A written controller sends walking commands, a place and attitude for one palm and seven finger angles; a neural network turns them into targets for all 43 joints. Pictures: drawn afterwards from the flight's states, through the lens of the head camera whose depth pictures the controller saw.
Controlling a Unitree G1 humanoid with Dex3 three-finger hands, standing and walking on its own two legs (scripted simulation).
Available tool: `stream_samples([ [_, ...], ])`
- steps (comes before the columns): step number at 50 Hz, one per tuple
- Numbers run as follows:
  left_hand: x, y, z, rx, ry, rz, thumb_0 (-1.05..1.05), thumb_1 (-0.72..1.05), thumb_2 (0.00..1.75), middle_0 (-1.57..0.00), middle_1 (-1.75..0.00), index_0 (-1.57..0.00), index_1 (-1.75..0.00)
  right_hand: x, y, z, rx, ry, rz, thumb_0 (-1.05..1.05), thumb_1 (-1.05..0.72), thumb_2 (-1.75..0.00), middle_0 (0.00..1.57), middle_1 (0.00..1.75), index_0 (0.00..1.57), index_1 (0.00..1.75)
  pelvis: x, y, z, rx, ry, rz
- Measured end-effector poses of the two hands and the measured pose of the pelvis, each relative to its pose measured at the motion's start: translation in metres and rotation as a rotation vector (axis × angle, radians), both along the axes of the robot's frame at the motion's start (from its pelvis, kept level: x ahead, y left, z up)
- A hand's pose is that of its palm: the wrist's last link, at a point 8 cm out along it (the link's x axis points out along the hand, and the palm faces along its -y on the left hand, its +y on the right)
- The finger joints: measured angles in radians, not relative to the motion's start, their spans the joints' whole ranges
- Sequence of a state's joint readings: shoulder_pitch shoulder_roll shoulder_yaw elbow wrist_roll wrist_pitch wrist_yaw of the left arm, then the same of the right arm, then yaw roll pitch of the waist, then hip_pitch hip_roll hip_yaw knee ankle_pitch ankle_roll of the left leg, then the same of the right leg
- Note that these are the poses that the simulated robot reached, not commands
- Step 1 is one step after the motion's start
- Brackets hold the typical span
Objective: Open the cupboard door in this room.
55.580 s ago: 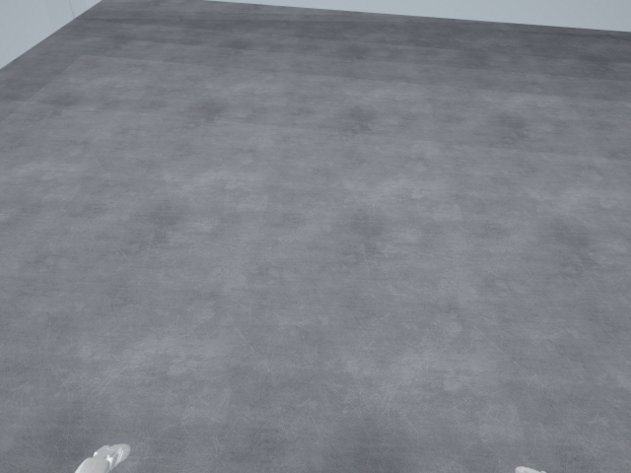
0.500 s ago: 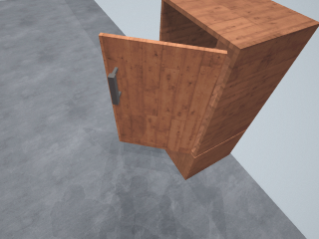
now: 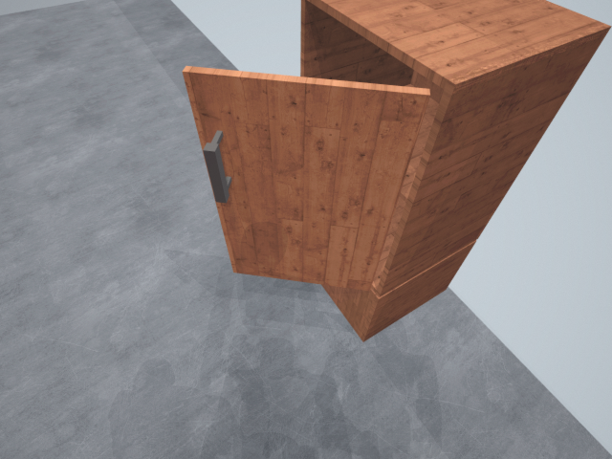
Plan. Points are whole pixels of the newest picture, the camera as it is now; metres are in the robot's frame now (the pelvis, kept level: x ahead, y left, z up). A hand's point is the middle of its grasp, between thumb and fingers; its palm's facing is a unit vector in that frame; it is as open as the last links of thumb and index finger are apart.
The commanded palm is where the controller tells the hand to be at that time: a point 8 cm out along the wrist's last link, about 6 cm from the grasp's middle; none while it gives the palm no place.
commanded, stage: look again from close up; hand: left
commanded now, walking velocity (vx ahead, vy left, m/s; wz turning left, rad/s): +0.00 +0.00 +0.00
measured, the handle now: (220, 167) +0.59 +0.20 +0.00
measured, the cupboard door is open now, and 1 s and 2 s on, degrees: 50 50 50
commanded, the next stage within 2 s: shuffle to correct the standing spot in 0.36 s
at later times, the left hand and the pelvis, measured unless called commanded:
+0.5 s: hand out of the picture -0.05 +0.15 -0.18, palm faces +0.02 -0.98 -0.18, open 7.4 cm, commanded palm none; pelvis -0.04 -0.02 +0.00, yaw +0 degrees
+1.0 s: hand out of the picture +0.02 +0.18 -0.18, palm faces +0.02 -0.98 -0.19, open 7.4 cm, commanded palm none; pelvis +0.02 +0.01 -0.01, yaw -4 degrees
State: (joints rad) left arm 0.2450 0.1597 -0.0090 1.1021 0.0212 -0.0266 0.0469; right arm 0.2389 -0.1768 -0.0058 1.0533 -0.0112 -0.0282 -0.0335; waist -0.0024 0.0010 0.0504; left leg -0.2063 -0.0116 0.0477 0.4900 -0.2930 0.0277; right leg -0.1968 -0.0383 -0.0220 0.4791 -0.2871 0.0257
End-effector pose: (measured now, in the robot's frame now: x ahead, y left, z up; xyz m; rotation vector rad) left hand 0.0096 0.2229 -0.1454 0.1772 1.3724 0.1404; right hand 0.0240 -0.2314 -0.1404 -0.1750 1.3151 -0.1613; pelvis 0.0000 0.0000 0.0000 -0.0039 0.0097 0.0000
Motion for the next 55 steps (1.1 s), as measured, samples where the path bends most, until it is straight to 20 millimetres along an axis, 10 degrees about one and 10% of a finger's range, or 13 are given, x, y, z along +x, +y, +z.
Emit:
stream_samples([
  [21,-0.054,-0.015,0.002,-0.016,-0.015,0.015,0.01,0.91,0.90,-0.20,-0.30,-0.19,-0.30,-0.056,-0.006,-0.004,0.034,0.009,-0.014,0.01,-0.91,-0.89,0.20,0.30,0.20,0.30,-0.039,-0.013,0.000,0.011,-0.040,-0.001],
  [36,-0.077,-0.021,-0.009,-0.064,0.072,0.062,0.01,0.91,0.90,-0.20,-0.30,-0.20,-0.30,-0.088,-0.003,-0.004,0.017,0.112,-0.056,0.01,-0.91,-0.90,0.20,0.30,0.20,0.30,-0.027,-0.008,-0.005,0.001,-0.031,-0.030],
  [47,-0.009,-0.002,-0.005,-0.023,0.015,-0.009,0.01,0.91,0.90,-0.20,-0.30,-0.19,-0.29,-0.075,0.021,-0.014,0.060,0.128,-0.125,0.00,-0.91,-0.90,0.20,0.30,0.20,0.30,0.009,0.002,-0.010,0.008,-0.022,-0.081],
  [55,0.016,0.020,-0.005,-0.030,-0.011,0.029,0.00,0.91,0.90,-0.20,-0.30,-0.20,-0.30,0.008,0.033,-0.002,0.026,0.010,-0.069,0.02,-0.92,-0.89,0.20,0.30,0.20,0.30,0.035,0.027,-0.004,0.015,-0.028,-0.070],
])
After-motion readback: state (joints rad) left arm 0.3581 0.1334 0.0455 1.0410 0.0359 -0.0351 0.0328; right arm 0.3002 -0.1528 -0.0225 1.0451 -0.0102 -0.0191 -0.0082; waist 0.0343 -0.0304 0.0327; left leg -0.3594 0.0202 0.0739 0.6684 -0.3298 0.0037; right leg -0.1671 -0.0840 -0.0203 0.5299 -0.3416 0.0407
